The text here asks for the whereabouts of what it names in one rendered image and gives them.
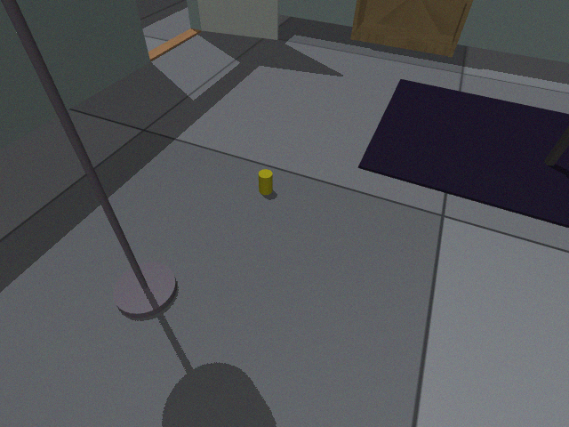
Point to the bookshelf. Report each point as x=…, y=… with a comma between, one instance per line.
x=432, y=26

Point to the can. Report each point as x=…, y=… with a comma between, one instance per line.
x=265, y=181

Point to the floor lamp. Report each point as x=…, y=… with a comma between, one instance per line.
x=145, y=289

